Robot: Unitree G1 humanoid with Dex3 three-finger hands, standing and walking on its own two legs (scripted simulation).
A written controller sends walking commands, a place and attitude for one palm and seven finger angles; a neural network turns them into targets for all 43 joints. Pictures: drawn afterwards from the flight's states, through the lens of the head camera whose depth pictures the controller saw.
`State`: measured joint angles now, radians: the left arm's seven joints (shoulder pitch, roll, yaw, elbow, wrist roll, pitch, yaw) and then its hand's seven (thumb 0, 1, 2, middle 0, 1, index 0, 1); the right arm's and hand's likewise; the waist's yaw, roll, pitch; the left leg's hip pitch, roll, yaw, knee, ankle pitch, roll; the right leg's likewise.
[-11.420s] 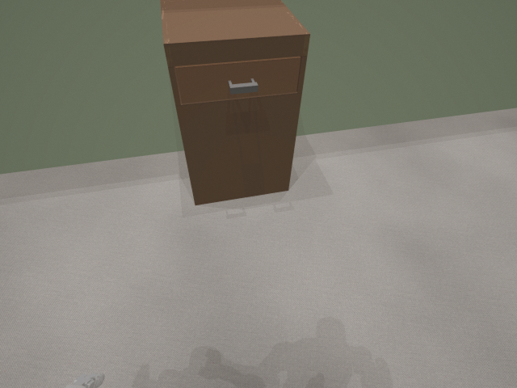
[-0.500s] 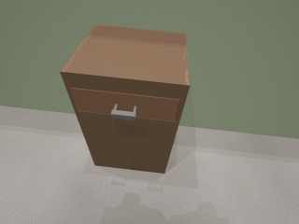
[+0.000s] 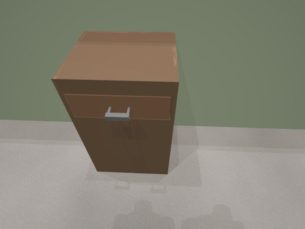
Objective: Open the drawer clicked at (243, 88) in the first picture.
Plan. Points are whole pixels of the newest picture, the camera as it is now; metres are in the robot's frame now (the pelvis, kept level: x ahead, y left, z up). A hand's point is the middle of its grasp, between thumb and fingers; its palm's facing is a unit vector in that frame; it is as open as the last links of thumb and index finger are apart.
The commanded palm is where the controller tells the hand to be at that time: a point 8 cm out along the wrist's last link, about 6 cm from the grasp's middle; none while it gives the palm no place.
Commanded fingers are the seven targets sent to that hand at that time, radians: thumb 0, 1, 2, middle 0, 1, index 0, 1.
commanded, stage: come to a stop and stand still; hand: left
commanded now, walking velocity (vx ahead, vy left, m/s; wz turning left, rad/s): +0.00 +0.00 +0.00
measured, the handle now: (118, 113) +0.59 +0.19 -0.11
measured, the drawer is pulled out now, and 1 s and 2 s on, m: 0.00 0.00 0.00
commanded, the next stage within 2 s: look again from close up in 0.32 s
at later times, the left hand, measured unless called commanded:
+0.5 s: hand out of the picture -0.02 +0.14 -0.18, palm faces +0.04 -0.99 -0.16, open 7.4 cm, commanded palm none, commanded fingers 0.00 0.90 0.90 -0.20 -0.30 -0.20 -0.30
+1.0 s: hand out of the picture +0.03 +0.20 -0.18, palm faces +0.02 -0.98 -0.19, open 7.4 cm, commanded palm none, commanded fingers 0.00 0.90 0.90 -0.20 -0.30 -0.20 -0.30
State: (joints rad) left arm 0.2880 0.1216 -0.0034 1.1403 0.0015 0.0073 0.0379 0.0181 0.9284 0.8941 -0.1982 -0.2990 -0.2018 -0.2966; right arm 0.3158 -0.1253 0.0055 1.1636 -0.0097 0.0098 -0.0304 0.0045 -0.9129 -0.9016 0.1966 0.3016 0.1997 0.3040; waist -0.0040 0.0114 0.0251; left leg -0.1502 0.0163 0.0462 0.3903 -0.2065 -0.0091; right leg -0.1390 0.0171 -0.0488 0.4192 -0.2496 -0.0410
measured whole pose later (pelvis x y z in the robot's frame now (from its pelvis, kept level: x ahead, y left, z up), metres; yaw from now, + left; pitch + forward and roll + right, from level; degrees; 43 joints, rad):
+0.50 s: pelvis +0.00 +0.00 -0.01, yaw +0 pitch +0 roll -1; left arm 0.33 0.08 -0.01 1.12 0.01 -0.04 0.05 0.01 0.91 0.89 -0.20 -0.30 -0.20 -0.30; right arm 0.31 -0.13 0.00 1.11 -0.01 0.00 -0.03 0.01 -0.91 -0.90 0.20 0.30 0.20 0.30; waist 0.00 0.05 0.03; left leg -0.24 0.05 0.01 0.53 -0.30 -0.01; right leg -0.18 0.06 -0.06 0.43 -0.25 -0.05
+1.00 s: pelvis +0.02 +0.03 -0.01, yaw -1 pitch -1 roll +0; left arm 0.29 0.15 -0.01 1.08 0.01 -0.01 0.04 0.01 0.91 0.89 -0.20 -0.30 -0.20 -0.30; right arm 0.32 -0.14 0.03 1.11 -0.02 -0.03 -0.03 0.01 -0.91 -0.90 0.20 0.30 0.20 0.30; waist 0.00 0.00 0.02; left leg -0.18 -0.02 0.05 0.49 -0.30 0.04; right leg -0.17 -0.02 -0.02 0.49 -0.32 0.00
